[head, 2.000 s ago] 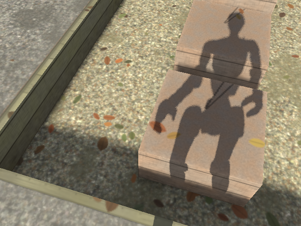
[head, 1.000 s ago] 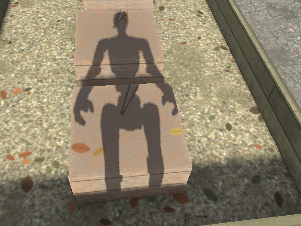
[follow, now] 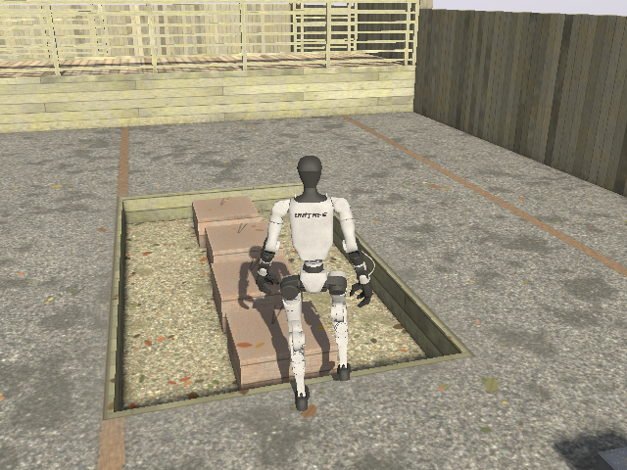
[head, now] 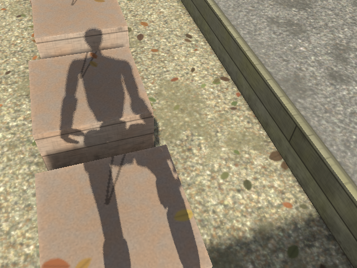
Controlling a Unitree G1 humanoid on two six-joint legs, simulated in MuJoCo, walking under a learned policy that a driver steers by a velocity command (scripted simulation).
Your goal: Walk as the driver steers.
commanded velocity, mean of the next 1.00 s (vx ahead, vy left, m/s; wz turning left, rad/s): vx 0.47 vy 0.00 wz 0.38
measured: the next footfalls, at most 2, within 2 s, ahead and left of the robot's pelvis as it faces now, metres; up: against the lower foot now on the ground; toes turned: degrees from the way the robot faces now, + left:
right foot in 0.54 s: +0.57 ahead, -0.22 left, -0.30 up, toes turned +10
left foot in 0.92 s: +0.74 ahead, +0.01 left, +0.00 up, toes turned +26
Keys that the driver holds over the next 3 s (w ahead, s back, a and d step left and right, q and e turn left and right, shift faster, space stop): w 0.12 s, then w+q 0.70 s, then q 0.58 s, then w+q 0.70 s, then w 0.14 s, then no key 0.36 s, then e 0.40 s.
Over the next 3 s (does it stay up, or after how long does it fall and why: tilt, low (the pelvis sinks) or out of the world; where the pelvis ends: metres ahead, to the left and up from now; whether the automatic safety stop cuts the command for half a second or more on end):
stays up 1.55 0.39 0.00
